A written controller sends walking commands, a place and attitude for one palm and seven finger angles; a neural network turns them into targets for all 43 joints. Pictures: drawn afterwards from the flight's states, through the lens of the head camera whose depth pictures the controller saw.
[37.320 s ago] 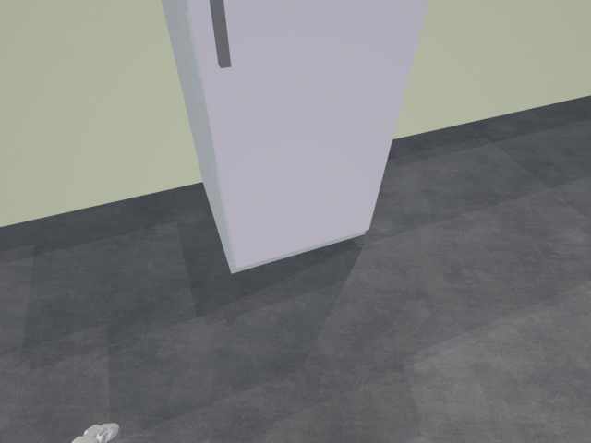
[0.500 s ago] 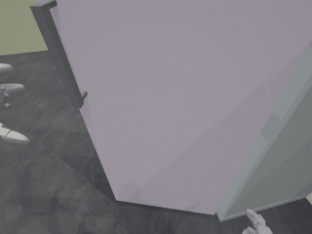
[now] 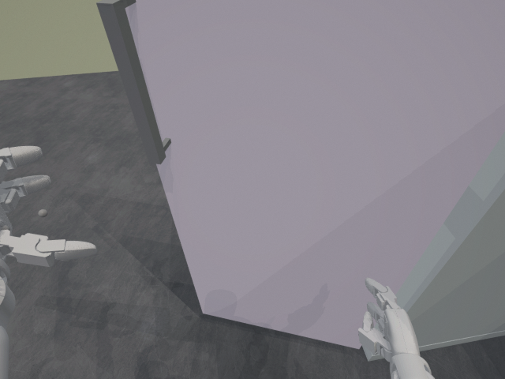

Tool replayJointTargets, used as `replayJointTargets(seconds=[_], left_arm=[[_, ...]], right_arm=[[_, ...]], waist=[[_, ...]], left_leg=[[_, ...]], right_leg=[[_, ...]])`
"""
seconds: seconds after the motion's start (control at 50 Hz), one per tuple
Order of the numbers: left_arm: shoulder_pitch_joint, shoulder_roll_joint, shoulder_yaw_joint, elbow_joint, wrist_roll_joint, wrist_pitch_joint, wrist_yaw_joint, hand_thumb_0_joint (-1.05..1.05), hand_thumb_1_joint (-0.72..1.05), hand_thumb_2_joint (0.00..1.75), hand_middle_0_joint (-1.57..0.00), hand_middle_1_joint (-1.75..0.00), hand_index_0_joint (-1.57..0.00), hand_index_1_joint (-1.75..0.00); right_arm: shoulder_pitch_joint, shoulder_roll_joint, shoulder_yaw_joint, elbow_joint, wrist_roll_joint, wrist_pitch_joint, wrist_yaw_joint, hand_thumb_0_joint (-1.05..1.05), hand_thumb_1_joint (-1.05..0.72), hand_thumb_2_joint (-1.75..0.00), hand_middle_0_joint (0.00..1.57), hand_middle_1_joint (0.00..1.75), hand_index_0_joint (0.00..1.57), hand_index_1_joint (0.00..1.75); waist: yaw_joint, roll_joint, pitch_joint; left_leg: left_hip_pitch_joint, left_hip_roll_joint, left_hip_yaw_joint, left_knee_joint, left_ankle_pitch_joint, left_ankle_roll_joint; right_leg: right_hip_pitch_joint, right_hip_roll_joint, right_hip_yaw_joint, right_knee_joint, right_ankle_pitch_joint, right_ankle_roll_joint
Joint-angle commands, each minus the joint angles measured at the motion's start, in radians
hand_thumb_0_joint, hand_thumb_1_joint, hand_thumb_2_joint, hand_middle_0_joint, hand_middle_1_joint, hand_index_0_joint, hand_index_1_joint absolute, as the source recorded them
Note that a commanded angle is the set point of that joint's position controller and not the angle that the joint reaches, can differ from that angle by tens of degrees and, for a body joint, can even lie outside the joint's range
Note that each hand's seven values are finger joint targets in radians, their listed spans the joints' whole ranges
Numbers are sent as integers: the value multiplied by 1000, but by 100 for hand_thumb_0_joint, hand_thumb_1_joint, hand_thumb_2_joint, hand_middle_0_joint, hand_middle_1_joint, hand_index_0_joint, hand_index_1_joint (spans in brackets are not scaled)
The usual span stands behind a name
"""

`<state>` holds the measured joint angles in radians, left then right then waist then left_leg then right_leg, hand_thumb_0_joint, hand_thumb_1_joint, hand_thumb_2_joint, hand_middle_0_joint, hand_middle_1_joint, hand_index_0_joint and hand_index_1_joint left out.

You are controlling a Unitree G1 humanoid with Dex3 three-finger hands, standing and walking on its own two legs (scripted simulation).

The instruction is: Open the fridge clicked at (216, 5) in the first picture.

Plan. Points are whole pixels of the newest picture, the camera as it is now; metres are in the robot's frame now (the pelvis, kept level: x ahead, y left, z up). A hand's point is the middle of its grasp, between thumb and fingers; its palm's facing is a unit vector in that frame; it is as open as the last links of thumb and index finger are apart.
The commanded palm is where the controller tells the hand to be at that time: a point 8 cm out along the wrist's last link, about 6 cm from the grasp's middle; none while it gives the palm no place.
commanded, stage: draw the hand back to the body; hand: left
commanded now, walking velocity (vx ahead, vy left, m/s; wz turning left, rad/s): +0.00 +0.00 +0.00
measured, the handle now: (144, 89) +0.45 +0.24 +0.25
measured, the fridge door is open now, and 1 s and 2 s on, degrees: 68 68 68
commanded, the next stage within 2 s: step back with the hand held close in 0.94 s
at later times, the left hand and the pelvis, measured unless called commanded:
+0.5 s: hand (90, 233) +0.23 +0.25 +0.17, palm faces +0.44 -0.80 -0.40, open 9.4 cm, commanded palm +0.18 +0.29 +0.18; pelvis +0.02 -0.01 +0.00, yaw -3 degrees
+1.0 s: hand (80, 240) +0.22 +0.26 +0.16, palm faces +0.48 -0.80 -0.37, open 7.4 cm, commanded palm +0.17 +0.29 +0.18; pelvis +0.02 -0.01 +0.00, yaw -2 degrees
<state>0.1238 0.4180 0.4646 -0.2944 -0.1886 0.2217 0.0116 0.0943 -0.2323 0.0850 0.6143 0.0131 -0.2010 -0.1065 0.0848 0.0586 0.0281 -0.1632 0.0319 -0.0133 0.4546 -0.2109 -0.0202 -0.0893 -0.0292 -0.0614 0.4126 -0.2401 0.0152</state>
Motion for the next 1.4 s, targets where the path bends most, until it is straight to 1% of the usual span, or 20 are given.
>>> replayJointTargets(seconds=[0.0,0.14,0.22,0.36,0.48,0.54,0.58,0.66,0.84,0.92,0.96,1.02,1.04,1.06,1.08,1.1,1.16,1.22,1.3,1.38], left_arm=[[-119,247,124,-280,64,-233,122,0,-8,43,-23,-87,-23,-87],[-57,163,51,-201,104,-314,160,0,17,55,-22,-73,-22,-73],[16,152,42,-198,112,-342,160,0,32,62,-22,-64,-22,-64],[236,173,84,-273,111,-377,151,0,57,74,-21,-49,-21,-49],[296,124,35,-291,117,-381,144,0,79,85,-20,-36,-20,-36],[295,108,12,-281,118,-377,144,0,90,90,-20,-30,-20,-30],[259,119,18,-286,119,-377,144,0,90,90,-20,-30,-20,-30],[201,135,23,-311,121,-376,150,0,90,90,-20,-30,-20,-30],[223,102,0,-288,115,-358,146,0,90,90,-20,-30,-20,-30],[228,108,10,-272,113,-353,144,0,90,90,-20,-30,-20,-30],[213,121,20,-285,114,-355,145,0,90,90,-20,-30,-20,-30],[225,116,16,-287,114,-358,147,0,90,90,-20,-30,-20,-30],[216,31,-81,-269,122,-357,137,0,90,90,-20,-30,-20,-30],[22,214,72,-370,123,-400,145,0,90,90,-20,-30,-20,-30],[218,105,-8,-244,129,-391,131,0,90,90,-20,-30,-20,-30],[264,90,-30,-251,137,-383,126,0,90,90,-20,-30,-20,-30],[322,142,21,-337,141,-385,137,0,90,90,-20,-30,-20,-30],[398,164,57,-394,135,-383,150,0,90,90,-20,-30,-20,-30],[442,192,94,-436,125,-384,163,0,90,90,-20,-30,-20,-30],[444,169,79,-383,118,-384,169,0,90,90,-20,-30,-20,-30]], right_arm=[[-70,-117,-79,-101,-16,-41,-7,0,-90,-90,20,30,20,30],[-65,-115,-98,-57,-14,-34,-13,0,-90,-90,20,30,20,30],[-66,-120,-113,-56,-15,-32,-13,0,-90,-90,20,30,20,30],[-51,-112,-132,-72,-21,-28,-4,0,-90,-90,20,30,20,30],[-33,-101,-131,-79,-17,-19,-2,0,-90,-90,20,30,20,30],[-28,-102,-133,-85,-19,-14,-4,0,-90,-90,20,30,20,30],[-32,-105,-135,-83,-20,-11,-9,0,-90,-90,20,30,20,30],[-43,-103,-131,-83,-23,-11,-17,0,-90,-90,20,30,20,30],[-53,-89,-116,-85,-25,3,-12,0,-90,-90,20,30,20,30],[-54,-89,-118,-87,-25,10,-13,0,-90,-90,20,30,20,30],[-56,-94,-117,-86,-24,9,-13,0,-90,-90,20,30,20,30],[-56,-90,-116,-90,-25,8,-12,0,-90,-90,20,30,20,30],[-58,-86,-114,-89,-25,4,-9,0,-90,-90,20,30,20,30],[-56,-88,-87,-138,-7,26,5,0,-90,-90,20,30,20,30],[-57,-89,-94,-99,-20,43,3,0,-90,-90,20,30,20,30],[-52,-91,-100,-119,-19,58,9,0,-90,-90,20,30,20,30],[-35,-96,-110,-154,-14,88,8,0,-90,-90,20,30,20,30],[-32,-94,-113,-187,-8,118,5,0,-90,-90,20,30,20,30],[-31,-94,-113,-208,-6,137,-4,0,-90,-90,20,30,20,30],[-21,-105,-116,-201,-3,132,-13,0,-90,-90,20,30,20,30]], waist=[[-13,12,-186],[-28,57,-41],[-18,-6,-48],[2,-22,-107],[-17,37,-45],[-23,-4,-32],[-26,-32,-40],[-23,-12,-62],[-17,2,-52],[-16,-27,-42],[-14,7,-39],[-12,-5,-47],[-28,-8,-26],[-51,65,41],[-61,-27,31],[-57,-68,0],[-52,-24,-144],[-49,25,-236],[-46,54,-253],[-52,35,-198]], left_leg=[[80,-27,52,-92,63,15],[71,-23,69,-124,37,22],[86,-19,67,-128,97,29],[97,-21,83,-97,218,31],[93,-13,101,-81,241,25],[98,-13,103,-79,223,29],[108,-12,100,-80,220,33],[134,-19,101,-78,205,36],[129,-18,90,-90,222,31],[121,-15,88,-99,204,31],[122,-14,84,-102,200,28],[115,-16,81,-106,187,27],[117,-15,86,-108,182,28],[30,3,63,-69,149,33],[14,19,48,-21,194,36],[19,21,49,4,237,34],[41,28,46,40,360,26],[45,45,40,49,462,24],[3,66,16,34,483,26],[-69,90,-12,-11,349,37]], right_leg=[[7,38,2,-80,52,-25],[-26,41,6,-115,16,-20],[3,43,5,-109,63,-18],[61,36,8,-81,217,-15],[14,35,14,-85,248,-10],[-4,35,15,-91,238,-5],[-4,35,16,-93,235,-5],[-2,34,19,-102,222,-6],[16,35,13,-100,227,-9],[15,35,11,-105,206,-7],[17,36,12,-110,193,-13],[21,37,6,-106,176,-12],[1,37,6,-108,170,-9],[-71,0,55,-125,229,-10],[-124,-29,52,-115,270,-8],[-124,-43,65,-106,315,-9],[-62,-61,57,-33,420,-16],[-45,-48,46,33,418,-12],[-60,-21,38,78,341,-6],[-107,4,38,86,195,5]])
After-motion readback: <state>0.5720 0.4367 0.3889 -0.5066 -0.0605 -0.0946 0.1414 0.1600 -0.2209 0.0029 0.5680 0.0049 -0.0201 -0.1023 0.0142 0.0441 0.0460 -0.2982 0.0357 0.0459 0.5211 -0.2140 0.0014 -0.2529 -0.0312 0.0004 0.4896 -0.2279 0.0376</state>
